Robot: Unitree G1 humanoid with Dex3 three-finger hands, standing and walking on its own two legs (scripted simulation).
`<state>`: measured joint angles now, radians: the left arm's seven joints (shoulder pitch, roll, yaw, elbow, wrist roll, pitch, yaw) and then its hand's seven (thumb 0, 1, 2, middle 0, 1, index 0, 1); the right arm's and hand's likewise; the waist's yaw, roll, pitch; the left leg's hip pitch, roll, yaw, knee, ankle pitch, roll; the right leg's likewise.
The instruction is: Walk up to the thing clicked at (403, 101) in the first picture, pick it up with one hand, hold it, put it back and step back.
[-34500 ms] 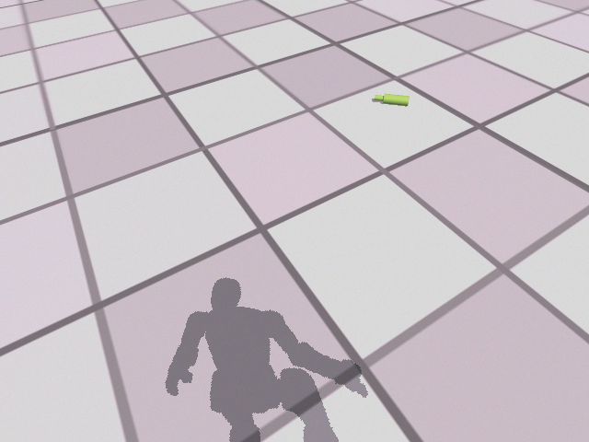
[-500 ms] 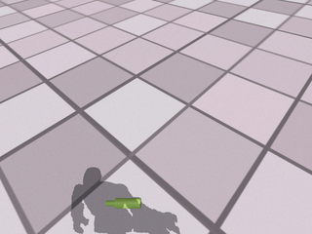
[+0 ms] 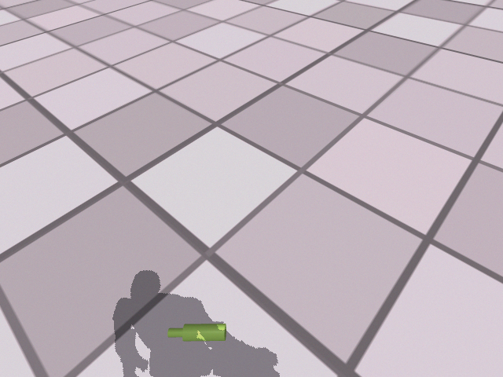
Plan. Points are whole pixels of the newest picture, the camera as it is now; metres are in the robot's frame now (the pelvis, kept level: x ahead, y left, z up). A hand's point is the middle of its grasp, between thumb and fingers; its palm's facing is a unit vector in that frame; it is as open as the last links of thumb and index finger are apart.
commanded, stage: stand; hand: left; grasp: from above
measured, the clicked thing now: (197, 332) +0.44 +0.27 -0.75
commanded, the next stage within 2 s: step back in 0.66 s
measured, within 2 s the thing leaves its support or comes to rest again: neither
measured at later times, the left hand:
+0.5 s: hand out of the picture +0.02 +0.21 -0.17, palm faces +0.00 -0.96 -0.27, open 7.4 cm
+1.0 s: hand out of the picture +0.10 +0.29 -0.17, palm faces -0.02 -0.92 -0.40, open 7.4 cm
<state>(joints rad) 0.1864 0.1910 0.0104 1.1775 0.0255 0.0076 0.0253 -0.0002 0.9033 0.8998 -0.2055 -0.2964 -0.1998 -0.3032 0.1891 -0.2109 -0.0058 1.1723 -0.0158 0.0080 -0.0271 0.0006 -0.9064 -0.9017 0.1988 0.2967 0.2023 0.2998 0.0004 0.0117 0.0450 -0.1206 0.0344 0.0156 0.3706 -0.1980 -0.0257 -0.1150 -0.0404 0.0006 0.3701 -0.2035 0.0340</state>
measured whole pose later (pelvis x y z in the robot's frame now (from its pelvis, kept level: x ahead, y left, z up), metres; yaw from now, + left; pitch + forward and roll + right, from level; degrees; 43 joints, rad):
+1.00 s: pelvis -0.05 +0.02 -0.03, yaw +0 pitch -1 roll +0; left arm 0.01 0.41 0.06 0.94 0.02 0.05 0.01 0.00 0.90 0.90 -0.21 -0.30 -0.20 -0.30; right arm 0.10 -0.43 -0.07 0.97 0.00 0.03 0.01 0.00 -0.91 -0.90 0.20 0.30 0.20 0.30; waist -0.02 -0.02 0.13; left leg -0.31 -0.02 0.00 0.70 -0.37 0.03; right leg -0.40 -0.06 0.04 0.70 -0.28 0.02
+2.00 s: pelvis -0.29 +0.01 -0.02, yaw -5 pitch -2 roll -1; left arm 0.17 0.41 0.08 0.82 0.02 0.06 0.01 0.00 0.90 0.90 -0.21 -0.30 -0.20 -0.30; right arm 0.11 -0.37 -0.03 0.80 -0.03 0.01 -0.02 0.00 -0.90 -0.90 0.20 0.30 0.21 0.30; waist 0.01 -0.03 0.19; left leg -0.37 0.04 0.02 0.60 -0.19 0.02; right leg -0.35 0.05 0.12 0.99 -0.50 0.02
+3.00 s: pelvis -0.63 -0.02 -0.02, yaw -2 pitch -2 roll +1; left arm 0.24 0.36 0.06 0.91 0.05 0.02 0.00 0.00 0.90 0.90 -0.21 -0.30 -0.21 -0.30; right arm 0.17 -0.42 -0.05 0.90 -0.01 0.05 -0.01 0.00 -0.90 -0.90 0.20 0.30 0.20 0.30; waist 0.04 0.04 0.10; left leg -0.48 -0.08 -0.12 1.05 -0.43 -0.03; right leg -0.26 -0.02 0.01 0.64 -0.34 -0.02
